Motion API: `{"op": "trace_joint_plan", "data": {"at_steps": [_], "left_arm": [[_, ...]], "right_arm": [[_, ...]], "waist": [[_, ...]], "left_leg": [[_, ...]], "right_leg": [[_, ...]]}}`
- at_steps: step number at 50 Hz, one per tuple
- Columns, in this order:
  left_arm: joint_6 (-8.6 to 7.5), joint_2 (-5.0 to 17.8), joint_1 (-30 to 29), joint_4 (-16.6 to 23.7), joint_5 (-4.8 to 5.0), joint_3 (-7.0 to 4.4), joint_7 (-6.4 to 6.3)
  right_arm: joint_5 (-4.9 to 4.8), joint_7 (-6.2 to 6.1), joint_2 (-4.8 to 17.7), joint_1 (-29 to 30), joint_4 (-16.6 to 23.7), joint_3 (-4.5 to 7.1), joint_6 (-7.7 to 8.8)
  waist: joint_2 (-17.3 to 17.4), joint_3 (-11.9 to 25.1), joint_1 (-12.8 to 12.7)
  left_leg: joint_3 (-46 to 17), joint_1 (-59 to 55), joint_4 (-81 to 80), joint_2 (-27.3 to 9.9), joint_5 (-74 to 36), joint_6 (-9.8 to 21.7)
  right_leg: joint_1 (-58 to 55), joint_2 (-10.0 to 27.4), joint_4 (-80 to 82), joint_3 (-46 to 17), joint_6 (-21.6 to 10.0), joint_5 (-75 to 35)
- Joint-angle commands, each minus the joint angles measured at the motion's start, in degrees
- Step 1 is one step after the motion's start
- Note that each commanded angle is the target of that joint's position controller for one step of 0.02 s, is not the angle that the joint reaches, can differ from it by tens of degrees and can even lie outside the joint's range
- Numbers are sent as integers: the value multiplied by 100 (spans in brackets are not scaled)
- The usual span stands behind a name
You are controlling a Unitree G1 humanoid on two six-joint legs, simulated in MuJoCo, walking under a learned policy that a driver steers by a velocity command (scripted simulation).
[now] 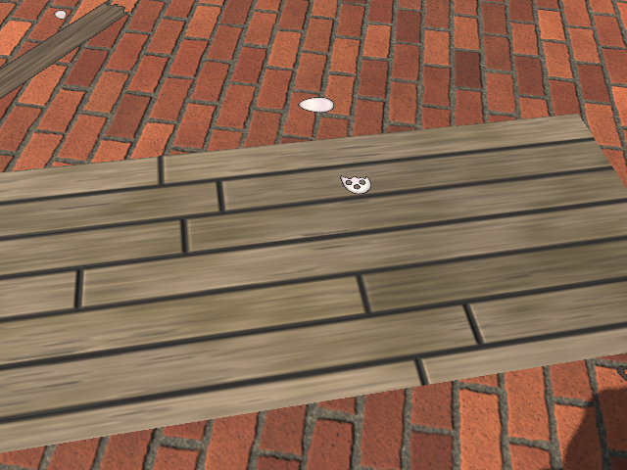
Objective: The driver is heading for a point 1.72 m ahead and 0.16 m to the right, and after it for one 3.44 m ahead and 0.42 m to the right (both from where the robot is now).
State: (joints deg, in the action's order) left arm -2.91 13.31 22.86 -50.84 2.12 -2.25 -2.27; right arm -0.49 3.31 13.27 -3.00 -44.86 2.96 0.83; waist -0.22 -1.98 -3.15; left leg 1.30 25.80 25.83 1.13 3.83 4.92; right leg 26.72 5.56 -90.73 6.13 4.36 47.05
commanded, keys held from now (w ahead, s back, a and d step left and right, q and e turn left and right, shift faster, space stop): no key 0.64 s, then w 0.36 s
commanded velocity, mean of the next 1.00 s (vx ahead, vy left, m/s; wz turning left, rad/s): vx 0.10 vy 0.00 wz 0.13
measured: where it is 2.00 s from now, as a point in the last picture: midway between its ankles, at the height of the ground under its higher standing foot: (326, 353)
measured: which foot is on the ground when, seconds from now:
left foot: down 0.00-1.00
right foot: up 0.00-0.32, down 0.34-0.88, up 0.90-1.00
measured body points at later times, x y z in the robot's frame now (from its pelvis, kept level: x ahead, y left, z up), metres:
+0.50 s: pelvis +0.06 -0.06 -0.01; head +0.05 -0.08 +0.44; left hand +0.13 +0.19 -0.12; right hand +0.18 -0.29 -0.14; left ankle +0.08 +0.08 -0.73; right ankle +0.08 -0.17 -0.73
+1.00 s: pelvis +0.15 -0.01 +0.00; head +0.15 +0.01 +0.45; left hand +0.20 +0.26 -0.14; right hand +0.17 -0.27 -0.13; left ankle +0.11 +0.07 -0.73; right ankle +0.12 -0.15 -0.66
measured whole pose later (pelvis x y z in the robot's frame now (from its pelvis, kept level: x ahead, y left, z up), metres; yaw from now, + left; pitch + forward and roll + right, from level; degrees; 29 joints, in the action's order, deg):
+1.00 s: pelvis +0.15 -0.01 +0.00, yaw +6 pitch +1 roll -1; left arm -4.0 13.6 14.9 -54.1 2.4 -5.5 -1.5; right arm -0.5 -0.3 10.8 -20.7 -59.5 4.6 5.4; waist -2.0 1.4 1.6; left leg 2.1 11.2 28.7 1.3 18.7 3.0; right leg 26.4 1.0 -62.6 -0.9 -2.7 21.0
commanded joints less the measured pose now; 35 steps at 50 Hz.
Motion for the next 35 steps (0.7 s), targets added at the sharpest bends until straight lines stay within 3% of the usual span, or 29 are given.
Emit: {"op": "trace_joint_plan", "data": {"at_steps": [1,2,3,4,5,6,8,10,12,13,15,16,17,18,19,20,21,22,24,26,27,29,32,33,35], "left_arm": [[-187,484,-356,1103,4,45,26],[-61,252,-219,1106,2,137,-91],[151,582,-152,886,-32,-4,-215],[349,655,-347,882,-136,-89,-325],[447,673,-385,914,-208,-138,-400],[446,695,-502,1018,-239,-184,-421],[403,320,-863,1140,-286,-93,-383],[392,37,-1118,1210,-265,1,-278],[442,166,-1153,1199,-199,-46,-177],[464,286,-1122,1183,-198,-94,-142],[472,299,-899,1036,-244,-153,-74],[472,255,-810,951,-289,-167,-36],[456,297,-616,888,-356,-174,0],[421,734,-479,921,-454,-253,18],[386,761,-589,852,-520,-289,85],[298,568,-1037,977,-554,-235,95],[238,415,-1463,1033,-520,-200,58],[207,280,-1718,1039,-455,-156,38],[165,193,-1498,826,-379,-128,43],[108,87,-1178,640,-329,-92,76],[55,77,-872,586,-311,-89,107],[50,314,-929,485,-268,-166,71],[103,190,-832,334,-250,-165,39],[126,172,-714,243,-239,-180,33],[188,438,-584,159,-144,-306,1]], "right_arm": [[42,-338,1355,-1462,142,282,-187],[37,-406,1163,-871,198,170,-245],[85,-422,914,-524,372,96,-248],[169,-412,829,-287,369,33,-221],[217,-378,897,-233,341,14,-177],[220,-439,1030,-233,320,40,-150],[161,-601,942,-316,251,43,-183],[140,-707,869,-348,281,47,-274],[144,-690,823,-271,324,77,-314],[156,-646,802,-356,309,89,-312],[131,-583,555,-433,270,31,-315],[125,-568,378,-669,182,-13,-307],[131,-557,172,-942,44,-68,-291],[181,-541,33,-1311,7,-67,-226],[70,-527,233,-984,204,23,-119],[57,-551,583,-553,176,138,-83],[81,-548,545,-453,114,169,-101],[151,-546,309,-650,-98,140,-162],[226,-506,79,-888,-318,112,-209],[186,-503,116,-991,-404,106,-199],[127,-517,342,-983,-512,157,-200],[84,-499,260,-1006,-687,167,-173],[92,-520,213,-941,-887,160,-135],[77,-536,174,-1055,-994,159,-140],[-4,-571,185,-1063,-1067,194,-135]], "waist": [[429,2923,796],[151,2789,333],[-403,2115,235],[-94,1478,121],[173,1154,58],[106,820,15],[388,833,74],[669,1075,181],[945,1025,212],[1015,942,244],[976,702,190],[852,592,205],[609,491,176],[-527,584,440],[-1503,427,418],[-1256,94,329],[-1081,49,457],[-1009,112,605],[-906,78,659],[-750,98,606],[-422,134,393],[-192,186,430],[74,258,352],[50,367,334],[-261,134,249]], "left_leg": [[-2381,-5017,566,-2492,-5304,1984],[-2815,-3861,55,-2752,-2995,1889],[-2733,-2275,-453,-2687,-1322,1679],[-2576,-1074,-644,-2382,-1063,1609],[-2250,-415,-725,-2050,-940,1500],[-1821,3,-808,-1616,-452,1305],[-1244,-165,-643,-1041,-592,967],[-1254,-300,-663,-1039,-74,928],[-1410,-135,-788,-1104,825,912],[-1534,-11,-852,-1161,1240,885],[-1637,191,-708,-1112,2003,672],[-1609,317,-561,-956,2416,452],[-1482,556,-230,-721,2781,96],[-885,974,965,-128,2773,-318],[-473,1036,1097,-5,2541,-496],[-644,539,1351,-219,2198,-572],[-613,-7,1331,-254,1662,-581],[-483,-628,1188,-205,1262,-631],[-391,-1282,845,-158,738,-683],[-566,-1458,405,-328,581,-659],[-616,-1597,386,-394,610,-595],[-655,-1169,160,-316,774,-549],[-630,-1268,47,-325,541,-593],[-514,-1310,101,-234,864,-589],[-89,-880,640,100,1986,-531]], "right_leg": [[3575,-55,-2626,-982,101,-284],[3322,116,-2115,-1183,125,-871],[2621,155,-972,-1234,100,-1981],[1982,9,-885,-1057,138,-2227],[1689,-153,-908,-949,137,-2273],[1483,-191,212,-1028,131,-2870],[1063,-268,2115,-882,113,-3488],[442,-315,3225,-851,178,-3696],[-130,-339,4001,-821,176,-3519],[-450,-402,4290,-743,129,-3362],[-1130,-488,5285,-543,-108,-3339],[-1483,-549,5739,-424,-234,-3242],[-1901,-261,6234,-678,-378,-3405],[-2277,640,6357,-1688,-754,-4139],[-1485,1297,7231,-2807,-1533,-3175],[-795,1258,7599,-3031,-1646,-2218],[-405,973,7591,-2666,-1421,-1790],[-81,640,7516,-2151,-1174,-1712],[121,281,7383,-1628,-806,-1597],[-199,144,7133,-1536,-628,-2025],[-246,36,7079,-1490,-601,-2545],[-864,-92,6810,-1151,-569,-2946],[-1135,-165,6652,-995,-618,-3527],[-1225,-217,6699,-949,-647,-3018],[-1187,-111,6968,-1249,-895,-1263]]}}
